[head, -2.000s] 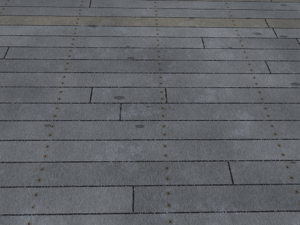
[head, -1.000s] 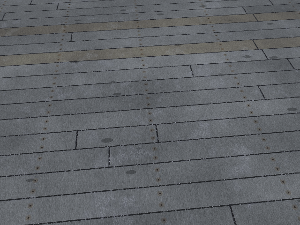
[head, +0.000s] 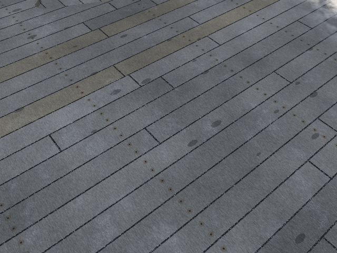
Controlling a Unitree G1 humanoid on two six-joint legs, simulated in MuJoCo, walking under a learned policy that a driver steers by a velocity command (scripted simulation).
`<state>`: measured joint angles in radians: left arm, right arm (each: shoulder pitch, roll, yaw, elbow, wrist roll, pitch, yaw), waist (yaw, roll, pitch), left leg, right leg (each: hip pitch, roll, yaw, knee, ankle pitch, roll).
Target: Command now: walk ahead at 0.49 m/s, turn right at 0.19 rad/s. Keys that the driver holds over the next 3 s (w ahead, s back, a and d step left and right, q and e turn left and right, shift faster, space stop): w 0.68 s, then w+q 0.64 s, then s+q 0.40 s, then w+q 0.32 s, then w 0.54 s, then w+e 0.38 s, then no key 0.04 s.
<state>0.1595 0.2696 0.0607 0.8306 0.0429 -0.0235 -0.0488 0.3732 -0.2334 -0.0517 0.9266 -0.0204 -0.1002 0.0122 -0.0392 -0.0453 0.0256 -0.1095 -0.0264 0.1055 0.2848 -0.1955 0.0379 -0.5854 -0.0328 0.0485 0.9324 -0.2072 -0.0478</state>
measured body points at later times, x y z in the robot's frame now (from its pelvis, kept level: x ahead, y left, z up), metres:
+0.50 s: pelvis +0.27 -0.05 +0.00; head +0.29 -0.07 +0.45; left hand +0.25 +0.21 -0.13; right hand +0.38 -0.31 -0.13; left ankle +0.37 +0.10 -0.68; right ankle +0.22 -0.12 -0.75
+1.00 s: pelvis +0.54 +0.00 +0.00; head +0.56 +0.02 +0.45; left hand +0.65 +0.26 -0.13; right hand +0.55 -0.26 -0.14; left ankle +0.53 +0.05 -0.75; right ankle +0.62 -0.16 -0.68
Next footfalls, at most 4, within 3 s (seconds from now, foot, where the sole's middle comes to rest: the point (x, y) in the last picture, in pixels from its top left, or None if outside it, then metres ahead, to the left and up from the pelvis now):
0.20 right None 0.26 -0.12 -0.78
0.72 left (152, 231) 0.57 0.05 -0.78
1.30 right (179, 163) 0.90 -0.08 -0.78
1.74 left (131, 164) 0.89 0.15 -0.78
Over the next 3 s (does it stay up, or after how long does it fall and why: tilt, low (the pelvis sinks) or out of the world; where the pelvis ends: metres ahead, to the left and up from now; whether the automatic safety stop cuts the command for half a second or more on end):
stays up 1.15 0.34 -0.03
